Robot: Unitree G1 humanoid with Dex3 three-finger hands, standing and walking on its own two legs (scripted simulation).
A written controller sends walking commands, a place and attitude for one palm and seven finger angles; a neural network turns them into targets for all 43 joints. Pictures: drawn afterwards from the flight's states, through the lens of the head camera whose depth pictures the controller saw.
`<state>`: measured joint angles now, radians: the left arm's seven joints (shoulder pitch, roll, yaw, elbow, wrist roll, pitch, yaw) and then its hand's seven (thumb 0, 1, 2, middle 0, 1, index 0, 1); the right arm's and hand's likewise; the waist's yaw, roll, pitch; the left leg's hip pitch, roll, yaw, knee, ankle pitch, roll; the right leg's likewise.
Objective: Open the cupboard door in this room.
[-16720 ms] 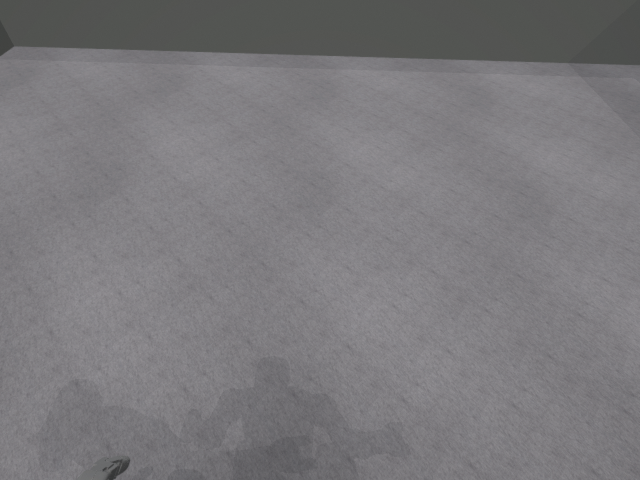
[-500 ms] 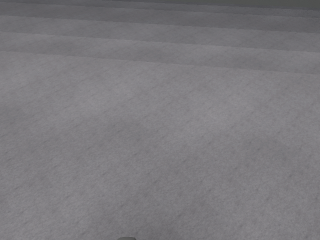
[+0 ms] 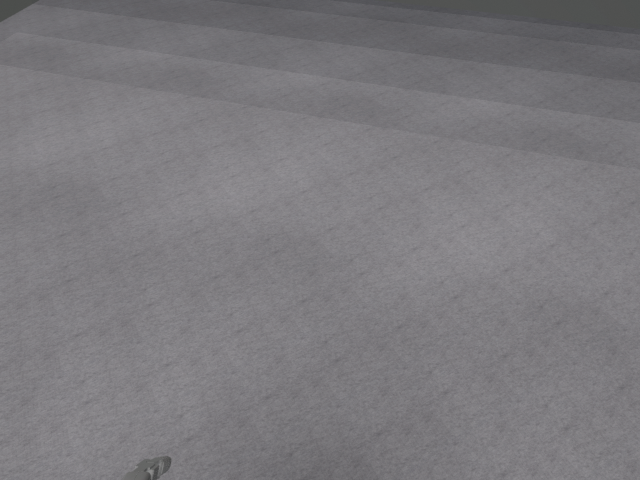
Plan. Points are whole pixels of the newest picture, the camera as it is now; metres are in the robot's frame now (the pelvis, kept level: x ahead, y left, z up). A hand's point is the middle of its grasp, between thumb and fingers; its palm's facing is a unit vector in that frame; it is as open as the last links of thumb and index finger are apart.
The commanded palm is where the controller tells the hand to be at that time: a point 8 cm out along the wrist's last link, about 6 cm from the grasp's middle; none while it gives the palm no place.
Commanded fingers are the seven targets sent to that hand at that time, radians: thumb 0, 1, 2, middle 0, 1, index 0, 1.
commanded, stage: turn or walk to find it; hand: left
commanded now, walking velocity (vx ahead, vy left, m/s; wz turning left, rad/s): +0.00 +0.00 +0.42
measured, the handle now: out of the picture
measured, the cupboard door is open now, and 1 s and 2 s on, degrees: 0 0 0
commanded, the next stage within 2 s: none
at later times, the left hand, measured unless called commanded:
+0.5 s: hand out of the picture -0.04 +0.20 -0.18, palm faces +0.29 -0.93 -0.24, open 7.4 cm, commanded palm none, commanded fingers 0.00 0.90 0.90 -0.20 -0.30 -0.20 -0.30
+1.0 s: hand out of the picture +0.00 +0.22 -0.15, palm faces +0.41 -0.87 -0.27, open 7.4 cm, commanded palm none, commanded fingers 0.00 0.90 0.90 -0.20 -0.30 -0.20 -0.30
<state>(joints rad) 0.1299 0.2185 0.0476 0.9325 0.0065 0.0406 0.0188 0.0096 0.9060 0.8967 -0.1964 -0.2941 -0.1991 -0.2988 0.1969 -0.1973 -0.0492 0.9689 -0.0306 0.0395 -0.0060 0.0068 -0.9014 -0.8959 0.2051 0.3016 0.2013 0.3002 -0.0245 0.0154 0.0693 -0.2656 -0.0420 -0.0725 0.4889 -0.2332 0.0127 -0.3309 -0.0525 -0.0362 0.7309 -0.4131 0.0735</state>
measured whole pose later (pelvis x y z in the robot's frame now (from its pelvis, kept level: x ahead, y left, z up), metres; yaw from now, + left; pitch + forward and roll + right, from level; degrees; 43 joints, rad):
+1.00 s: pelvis -0.03 -0.01 +0.00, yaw +25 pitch +0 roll +0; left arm 0.12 0.21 0.05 0.92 0.01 0.04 0.02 0.01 0.91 0.90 -0.20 -0.29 -0.20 -0.30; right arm 0.22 -0.20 -0.05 0.97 -0.03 0.04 0.00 0.01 -0.90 -0.90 0.21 0.30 0.20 0.30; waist -0.03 0.02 0.07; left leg -0.28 -0.05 -0.08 0.50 -0.22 0.01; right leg -0.32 -0.05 -0.04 0.70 -0.39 0.07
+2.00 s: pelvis -0.06 -0.05 +0.00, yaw +51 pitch +0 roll +1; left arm 0.12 0.21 0.05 0.92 0.00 0.03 0.02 0.01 0.91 0.90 -0.20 -0.29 -0.20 -0.30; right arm 0.23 -0.20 -0.06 0.98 -0.03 0.04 -0.01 0.01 -0.90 -0.90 0.21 0.30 0.20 0.30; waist -0.03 0.03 0.06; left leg -0.29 -0.05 -0.09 0.50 -0.21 -0.01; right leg -0.29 -0.04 -0.04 0.63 -0.35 0.07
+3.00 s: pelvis -0.07 -0.09 +0.00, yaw +76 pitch +1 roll +1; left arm 0.11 0.21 0.04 0.93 0.00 0.03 0.02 0.01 0.91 0.90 -0.20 -0.29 -0.20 -0.30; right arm 0.21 -0.20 -0.05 0.98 -0.03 0.04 -0.01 0.01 -0.90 -0.90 0.21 0.30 0.20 0.30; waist -0.03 0.02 0.07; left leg -0.25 -0.04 -0.08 0.51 -0.27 -0.01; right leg -0.30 -0.05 -0.04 0.64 -0.36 0.07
